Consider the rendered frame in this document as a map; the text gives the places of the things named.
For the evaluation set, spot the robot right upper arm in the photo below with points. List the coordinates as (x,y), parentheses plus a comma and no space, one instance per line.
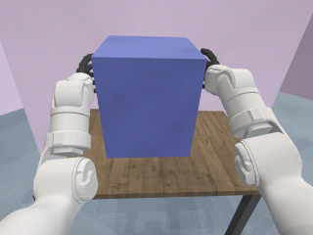
(271,164)

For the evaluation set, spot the right robot hand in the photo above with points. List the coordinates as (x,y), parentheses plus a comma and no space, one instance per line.
(213,60)

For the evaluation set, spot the left robot forearm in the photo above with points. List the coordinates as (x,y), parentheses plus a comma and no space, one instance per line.
(69,119)

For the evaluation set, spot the left robot hand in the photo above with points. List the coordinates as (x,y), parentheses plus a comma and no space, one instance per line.
(83,67)

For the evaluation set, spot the robot left upper arm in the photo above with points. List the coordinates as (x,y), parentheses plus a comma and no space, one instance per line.
(61,188)

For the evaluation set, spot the right robot forearm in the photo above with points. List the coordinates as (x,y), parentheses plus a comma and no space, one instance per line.
(248,116)

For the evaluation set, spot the table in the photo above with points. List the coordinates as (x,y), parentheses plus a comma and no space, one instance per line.
(209,171)

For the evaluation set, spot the carton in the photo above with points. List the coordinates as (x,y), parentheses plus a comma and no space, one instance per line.
(148,90)

